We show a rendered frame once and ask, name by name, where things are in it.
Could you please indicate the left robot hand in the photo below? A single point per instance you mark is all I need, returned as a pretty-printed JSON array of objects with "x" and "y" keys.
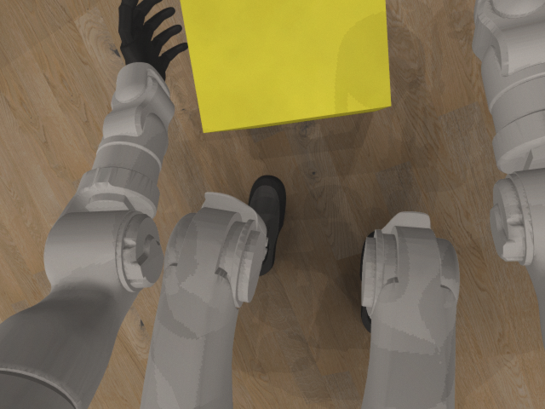
[{"x": 136, "y": 38}]

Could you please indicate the left robot thigh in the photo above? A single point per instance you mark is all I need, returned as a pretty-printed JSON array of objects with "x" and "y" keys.
[{"x": 189, "y": 364}]

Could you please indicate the carton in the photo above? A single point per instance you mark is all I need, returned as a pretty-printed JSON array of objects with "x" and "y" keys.
[{"x": 260, "y": 63}]

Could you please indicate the robot left upper arm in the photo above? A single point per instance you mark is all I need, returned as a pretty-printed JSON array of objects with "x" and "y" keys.
[{"x": 54, "y": 354}]

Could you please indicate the left robot forearm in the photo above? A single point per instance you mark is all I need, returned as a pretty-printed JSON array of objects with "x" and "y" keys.
[{"x": 135, "y": 139}]

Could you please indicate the right robot forearm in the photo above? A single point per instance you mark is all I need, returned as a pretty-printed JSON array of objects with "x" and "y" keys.
[{"x": 509, "y": 39}]

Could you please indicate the right robot foot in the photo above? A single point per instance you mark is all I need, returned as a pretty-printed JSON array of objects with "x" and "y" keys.
[{"x": 364, "y": 315}]

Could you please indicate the robot right upper arm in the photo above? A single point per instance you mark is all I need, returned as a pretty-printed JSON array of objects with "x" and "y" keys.
[{"x": 517, "y": 223}]

